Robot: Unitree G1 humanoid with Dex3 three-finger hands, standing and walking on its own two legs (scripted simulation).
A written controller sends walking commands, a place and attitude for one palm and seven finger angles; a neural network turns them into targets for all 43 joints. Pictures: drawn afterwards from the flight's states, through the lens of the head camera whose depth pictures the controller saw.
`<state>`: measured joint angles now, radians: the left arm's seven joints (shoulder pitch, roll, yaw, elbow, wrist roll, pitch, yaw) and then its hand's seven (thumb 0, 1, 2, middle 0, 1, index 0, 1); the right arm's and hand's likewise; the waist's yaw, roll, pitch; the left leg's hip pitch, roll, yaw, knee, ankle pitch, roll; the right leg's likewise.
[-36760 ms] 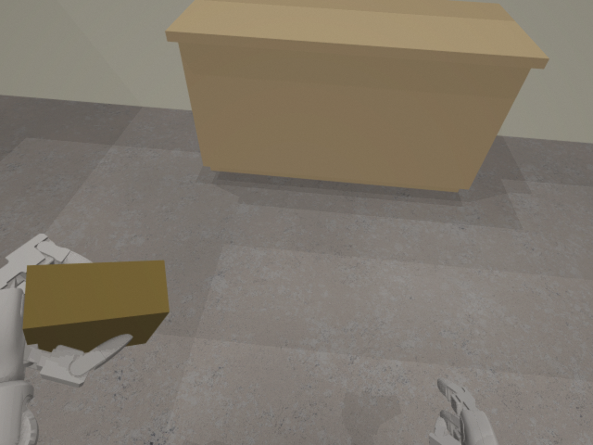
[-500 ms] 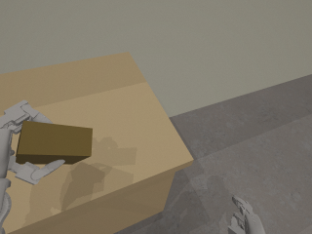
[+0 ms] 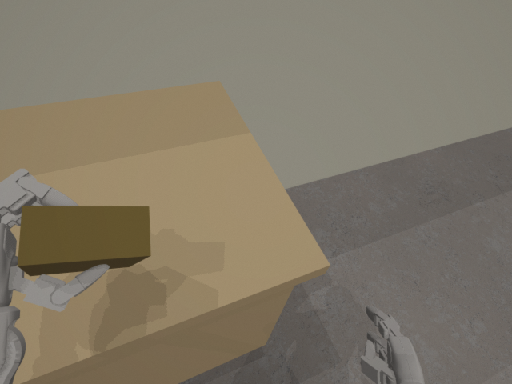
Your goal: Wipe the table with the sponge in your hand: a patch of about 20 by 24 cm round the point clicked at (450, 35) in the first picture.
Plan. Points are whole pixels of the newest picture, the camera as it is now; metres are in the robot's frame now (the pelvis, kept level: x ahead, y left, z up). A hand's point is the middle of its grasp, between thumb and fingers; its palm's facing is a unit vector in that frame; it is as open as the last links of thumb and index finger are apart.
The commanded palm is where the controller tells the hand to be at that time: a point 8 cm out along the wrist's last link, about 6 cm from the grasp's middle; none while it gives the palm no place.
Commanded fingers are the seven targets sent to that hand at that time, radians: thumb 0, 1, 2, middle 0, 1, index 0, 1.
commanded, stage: come to a stop and stand still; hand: left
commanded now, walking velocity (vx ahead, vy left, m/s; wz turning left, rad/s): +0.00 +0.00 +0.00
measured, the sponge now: (104, 242) +0.24 +0.22 +0.14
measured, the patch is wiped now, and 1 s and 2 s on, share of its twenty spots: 0.00 0.00 0.00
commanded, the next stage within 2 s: look again from close up in 0.24 s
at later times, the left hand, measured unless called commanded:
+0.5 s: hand (56, 250) +0.21 +0.26 +0.15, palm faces +0.37 -0.85 -0.37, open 9.8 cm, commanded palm +0.15 +0.29 +0.17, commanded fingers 0.00 0.10 1.30 -1.20 -1.60 -1.20 -1.60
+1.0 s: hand (71, 251) +0.21 +0.24 +0.15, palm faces +0.25 -0.77 -0.59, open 9.8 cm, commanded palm +0.15 +0.28 +0.18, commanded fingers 0.00 0.10 1.30 -1.20 -1.60 -1.20 -1.60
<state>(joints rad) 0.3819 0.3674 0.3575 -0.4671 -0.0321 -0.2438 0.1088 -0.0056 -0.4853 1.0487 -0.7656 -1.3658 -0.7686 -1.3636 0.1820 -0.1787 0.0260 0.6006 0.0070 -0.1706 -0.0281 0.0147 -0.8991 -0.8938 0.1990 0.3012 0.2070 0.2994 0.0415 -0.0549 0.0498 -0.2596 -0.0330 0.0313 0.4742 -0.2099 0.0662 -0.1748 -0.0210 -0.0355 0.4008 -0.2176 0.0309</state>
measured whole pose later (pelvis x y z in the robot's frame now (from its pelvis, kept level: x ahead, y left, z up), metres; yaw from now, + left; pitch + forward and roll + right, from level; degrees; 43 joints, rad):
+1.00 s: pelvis -0.01 -0.02 -0.01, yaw +0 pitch -1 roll +0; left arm 0.36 0.49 0.39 -0.44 0.02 0.04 -0.06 0.00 -0.48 1.05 -0.76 -1.37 -0.76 -1.37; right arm 0.14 -0.24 0.03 0.58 -0.01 -0.07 0.01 0.01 -0.90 -0.89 0.20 0.30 0.21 0.30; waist 0.04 0.02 0.03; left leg -0.29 -0.02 0.03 0.52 -0.22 0.04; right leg -0.24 0.00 -0.01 0.52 -0.27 0.00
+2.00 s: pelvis +0.00 -0.05 -0.01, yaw +1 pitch +0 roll +0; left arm 0.27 0.65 0.21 -0.46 0.47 0.36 0.03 0.00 -0.49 1.05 -0.77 -1.37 -0.77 -1.36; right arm 0.09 -0.26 0.03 0.57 0.06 0.04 -0.11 0.01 -0.90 -0.89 0.20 0.30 0.20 0.30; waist 0.10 0.10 -0.02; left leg -0.30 -0.01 0.00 0.56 -0.26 0.00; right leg -0.24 0.02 -0.04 0.57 -0.32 -0.04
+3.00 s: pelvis +0.00 -0.05 +0.00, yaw +1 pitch -3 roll +1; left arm 0.11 0.59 -0.02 -0.36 0.82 0.47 -0.09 0.00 -0.50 1.06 -0.77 -1.37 -0.77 -1.37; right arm -0.03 -0.28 0.05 0.63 0.05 0.07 -0.06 0.01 -0.90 -0.89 0.20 0.30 0.20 0.30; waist 0.14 0.13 0.02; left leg -0.19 -0.01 0.01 0.42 -0.18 0.01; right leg -0.15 0.02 -0.03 0.46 -0.26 -0.04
